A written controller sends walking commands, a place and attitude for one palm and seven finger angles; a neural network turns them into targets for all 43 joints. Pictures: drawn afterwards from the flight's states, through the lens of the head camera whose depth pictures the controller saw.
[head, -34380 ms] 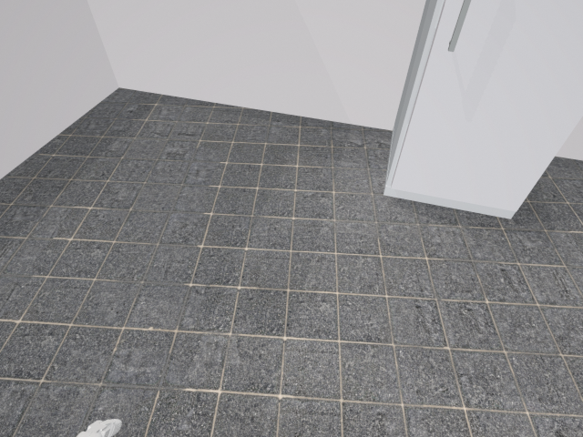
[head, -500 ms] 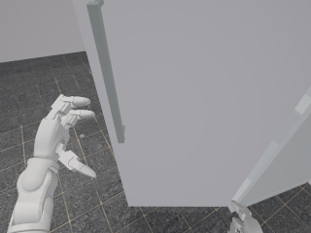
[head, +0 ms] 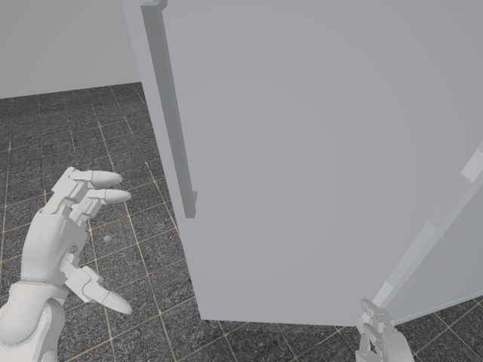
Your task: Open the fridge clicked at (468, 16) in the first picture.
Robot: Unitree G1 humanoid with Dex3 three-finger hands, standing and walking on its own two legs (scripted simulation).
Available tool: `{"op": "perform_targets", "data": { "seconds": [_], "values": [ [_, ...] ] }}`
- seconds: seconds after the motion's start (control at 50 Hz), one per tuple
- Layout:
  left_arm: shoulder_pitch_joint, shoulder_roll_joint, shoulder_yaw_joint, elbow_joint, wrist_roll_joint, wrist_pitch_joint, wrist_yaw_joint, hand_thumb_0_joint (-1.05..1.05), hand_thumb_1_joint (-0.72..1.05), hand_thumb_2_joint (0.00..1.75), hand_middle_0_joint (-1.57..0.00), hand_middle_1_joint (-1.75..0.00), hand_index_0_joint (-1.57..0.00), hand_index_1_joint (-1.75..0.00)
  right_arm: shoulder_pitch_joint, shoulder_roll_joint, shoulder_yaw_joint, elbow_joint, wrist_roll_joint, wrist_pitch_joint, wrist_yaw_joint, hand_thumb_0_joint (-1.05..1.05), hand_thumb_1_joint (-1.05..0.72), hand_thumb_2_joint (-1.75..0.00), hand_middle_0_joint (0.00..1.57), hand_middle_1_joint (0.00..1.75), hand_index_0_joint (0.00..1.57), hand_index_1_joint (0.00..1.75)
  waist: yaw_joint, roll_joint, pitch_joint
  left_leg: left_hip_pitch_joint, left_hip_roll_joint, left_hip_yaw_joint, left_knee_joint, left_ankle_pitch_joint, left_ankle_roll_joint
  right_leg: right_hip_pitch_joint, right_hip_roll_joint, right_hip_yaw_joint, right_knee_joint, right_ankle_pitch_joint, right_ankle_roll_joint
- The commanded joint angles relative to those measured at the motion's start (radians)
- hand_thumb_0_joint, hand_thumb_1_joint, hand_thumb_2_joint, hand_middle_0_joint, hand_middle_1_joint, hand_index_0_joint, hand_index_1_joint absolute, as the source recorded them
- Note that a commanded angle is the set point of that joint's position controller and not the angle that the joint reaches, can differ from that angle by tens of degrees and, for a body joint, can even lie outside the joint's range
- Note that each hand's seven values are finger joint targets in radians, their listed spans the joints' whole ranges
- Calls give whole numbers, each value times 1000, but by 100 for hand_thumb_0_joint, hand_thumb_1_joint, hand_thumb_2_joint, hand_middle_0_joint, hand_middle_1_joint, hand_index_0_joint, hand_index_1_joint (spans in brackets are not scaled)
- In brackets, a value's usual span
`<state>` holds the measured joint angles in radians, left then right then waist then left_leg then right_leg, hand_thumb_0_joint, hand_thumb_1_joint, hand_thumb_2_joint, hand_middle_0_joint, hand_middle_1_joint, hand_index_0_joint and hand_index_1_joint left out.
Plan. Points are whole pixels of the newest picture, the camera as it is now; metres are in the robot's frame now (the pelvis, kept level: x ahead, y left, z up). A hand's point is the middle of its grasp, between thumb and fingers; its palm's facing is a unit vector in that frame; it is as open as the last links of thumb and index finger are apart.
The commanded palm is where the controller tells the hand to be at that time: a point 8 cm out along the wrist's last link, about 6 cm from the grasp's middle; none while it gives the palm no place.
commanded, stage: draw the hand back to the body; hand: left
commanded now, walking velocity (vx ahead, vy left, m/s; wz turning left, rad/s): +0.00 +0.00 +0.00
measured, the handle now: (179, 131) +0.41 +0.15 +0.21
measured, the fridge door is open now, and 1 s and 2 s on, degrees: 71 71 71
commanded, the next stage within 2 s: step back with the hand held close in 1.64 s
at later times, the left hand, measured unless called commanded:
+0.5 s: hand (85, 232) +0.22 +0.23 +0.18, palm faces +0.24 -0.97 -0.05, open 14.7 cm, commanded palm +0.17 +0.27 +0.19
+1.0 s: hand (56, 236) +0.21 +0.27 +0.17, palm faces +0.44 -0.83 -0.36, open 11.4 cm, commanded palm +0.16 +0.30 +0.19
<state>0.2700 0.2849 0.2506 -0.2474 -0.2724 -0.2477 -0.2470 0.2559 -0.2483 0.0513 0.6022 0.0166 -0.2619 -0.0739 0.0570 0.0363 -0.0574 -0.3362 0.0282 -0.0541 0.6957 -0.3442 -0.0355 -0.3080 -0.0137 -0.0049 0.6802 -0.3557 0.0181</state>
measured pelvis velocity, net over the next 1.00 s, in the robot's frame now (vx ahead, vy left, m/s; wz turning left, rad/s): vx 0.01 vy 0.01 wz -0.01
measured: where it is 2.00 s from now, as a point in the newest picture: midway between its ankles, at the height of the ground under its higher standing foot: outside the picture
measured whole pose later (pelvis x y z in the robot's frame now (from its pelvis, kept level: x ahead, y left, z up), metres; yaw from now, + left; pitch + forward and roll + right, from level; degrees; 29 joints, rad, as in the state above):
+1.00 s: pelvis +0.01 +0.01 +0.02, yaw +0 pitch -4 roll +0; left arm 0.42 0.33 0.30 -0.39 -0.07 -0.05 0.11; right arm 0.23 -0.22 0.04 0.67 -0.01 -0.20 -0.11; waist 0.07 0.05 0.01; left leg -0.17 0.01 -0.03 0.53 -0.29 -0.02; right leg -0.14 -0.03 0.01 0.51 -0.29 0.04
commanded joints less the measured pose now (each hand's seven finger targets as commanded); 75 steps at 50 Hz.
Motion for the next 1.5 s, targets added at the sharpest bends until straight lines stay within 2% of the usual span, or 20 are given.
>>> {"op": "perform_targets", "data": {
  "seconds": [0.0, 0.04, 0.06, 0.08, 0.2, 0.28, 0.32, 0.42, 0.5, 0.54, 0.56, 0.6, 0.68, 0.76, 0.8, 0.92, 1.12, 1.24, 1.42, 1.48],
  "values": [
    [-185, 155, 57, -238, -12, -59, 7, 0, -55, 20, -25, -115, -25, -115, -135, -108, -47, -160, 7, -69, -10, 0, -90, -90, 20, 30, 20, 30, -15, -9, -31, 13, -41, 53, -96, 84, 51, -30, 17, -19, -145, 87, -16],
    [-176, 128, 27, -247, -11, -39, 2, 0, -55, 20, -25, -115, -25, -115, -127, -103, -48, -164, 12, -74, -14, 0, -90, -90, 20, 30, 20, 30, -15, -3, -29, 20, -38, 47, -105, 75, 50, -39, 18, -28, -140, 78, -16],
    [-155, 99, 93, -205, -87, 95, 55, 0, -55, 20, -25, -115, -25, -115, -177, -86, -46, -165, 36, -81, -23, 0, -90, -90, 20, 30, 20, 30, 42, 23, -71, 15, -36, 40, -142, 44, 41, 1, 11, -39, -158, 67, -22],
    [-198, 67, 39, -300, -78, 157, 80, 0, -55, 20, -25, -115, -25, -115, -181, -86, -36, -175, 35, -87, -30, 0, -90, -90, 20, 30, 20, 30, 26, 14, -85, 41, -41, 37, -152, 55, 46, 10, 6, -48, -164, 70, -16],
    [-112, 111, 74, -477, -28, 428, 184, 0, -55, 20, -25, -115, -25, -115, -191, -76, -23, -183, 34, -78, -35, 0, -90, -90, 20, 30, 20, 30, 46, 7, -153, 93, -40, 36, -156, 240, 52, 81, 1, -72, -141, 254, -22],
    [-124, 99, 60, -524, -15, 436, 189, 0, -55, 20, -25, -115, -25, -115, -170, -77, -20, -171, 27, -67, -28, 0, -90, -90, 20, 30, 20, 30, 19, 7, -123, 122, -33, 32, -144, 277, 49, 49, 10, -81, -136, 290, -22],
    [-101, 105, 92, -468, -33, 435, 179, 0, -55, 20, -25, -115, -25, -115, -170, -82, -20, -158, 25, -65, -33, 0, -90, -90, 20, 30, 20, 30, 17, -63, -98, 112, -31, 31, -138, 266, 52, 41, 12, -80, -147, 293, -17],
    [-121, 95, 92, -420, -41, 478, 155, 0, -55, 20, -25, -115, -25, -115, -196, -78, -14, -154, 34, -45, -41, 0, -90, -90, 20, 30, 20, 30, 23, 7, -55, 113, -35, 31, -162, 212, 46, 26, 8, -74, -165, 221, -21],
    [-137, 135, 120, -431, -33, 510, 149, 0, -44, 25, -25, -109, -25, -109, -213, -81, -10, -161, 33, -32, -48, 0, -90, -90, 20, 30, 20, 30, 27, -3, -53, 115, -34, 29, -170, 198, 50, 39, 12, -72, -180, 193, -20],
    [-154, 134, 117, -470, -30, 496, 146, 0, -37, 29, -24, -104, -24, -104, -207, -76, -13, -166, 33, -38, -46, 0, -90, -90, 20, 30, 20, 30, 24, 14, -72, 131, -34, 27, -169, 220, 50, 47, 9, -74, -171, 218, -22],
    [-162, 286, 139, -557, 130, 355, 249, 0, -33, 31, -24, -102, -24, -102, -210, -70, -17, -177, -3, -45, -40, 0, -90, -90, 20, 30, 20, 30, 38, 35, -10, 101, -44, 35, -165, 223, 56, 47, 0, -33, -217, 224, -24],
    [4, 228, 139, -435, 142, 295, 305, 0, -26, 34, -24, -98, -24, -98, -193, -72, -19, -155, -13, -39, -33, 0, -90, -90, 20, 30, 20, 30, 41, -40, -1, 93, -35, 33, -179, 212, 52, 59, -2, -42, -213, 220, -29],
    [-6, 209, 120, -450, 175, 210, 340, 0, -12, 41, -24, -89, -24, -89, -180, -59, -28, -147, -16, -18, -30, 0, -90, -90, 20, 30, 20, 30, 19, 51, -34, 150, -29, 52, -197, 201, 50, 91, -10, -36, -217, 212, -26],
    [20, 207, 119, -406, 190, 166, 360, 0, 3, 48, -23, -81, -23, -81, -178, -67, -38, -132, -21, -11, -35, 0, -90, -90, 20, 30, 20, 30, 13, 28, -14, 163, -24, 52, -223, 177, 53, 98, -10, -39, -243, 176, -22],
    [32, 218, 136, -365, 194, 153, 364, 0, 10, 51, -23, -77, -23, -77, -186, -77, -46, -123, -22, -4, -41, 0, -90, -90, 20, 30, 20, 30, 15, -33, 11, 166, -22, 55, -233, 167, 59, 95, -6, -38, -268, 153, -18],
    [13, 231, 156, -373, 204, 113, 371, 0, 32, 62, -22, -64, -22, -64, -198, -72, -50, -112, -24, 1, -45, 0, -90, -90, 20, 30, 20, 30, 22, 34, -4, 193, -23, 54, -266, 182, 57, 131, -9, -36, -271, 163, -22],
    [78, 243, 214, -314, 196, 105, 361, 0, 68, 80, -21, -43, -21, -43, -196, -70, -60, -105, -26, 24, -37, 0, -90, -90, 20, 30, 20, 30, 30, -17, 30, 203, -17, 65, -298, 251, 53, 164, 1, -42, -292, 240, -20],
    [54, 263, 236, -339, 200, 110, 362, 0, 90, 90, -20, -30, -20, -30, -191, -73, -65, -104, -30, 34, -34, 0, -90, -90, 20, 30, 20, 30, 31, 45, 1, 233, -23, 71, -303, 299, 50, 187, 3, -41, -297, 288, -21],
    [35, 255, 219, -338, 204, 125, 366, 0, 90, 90, -20, -30, -20, -30, -192, -75, -66, -101, -37, 38, -35, 0, -90, -90, 20, 30, 20, 30, 28, 0, -13, 257, -30, 69, -312, 319, 55, 205, 6, -45, -313, 305, -18],
    [23, 254, 219, -353, 206, 123, 366, 0, 90, 90, -20, -30, -20, -30, -199, -69, -63, -100, -37, 42, -33, 0, -90, -90, 20, 30, 20, 30, 30, 50, 5, 257, -31, 72, -319, 308, 48, 197, 8, -44, -319, 291, -20]
  ]
}}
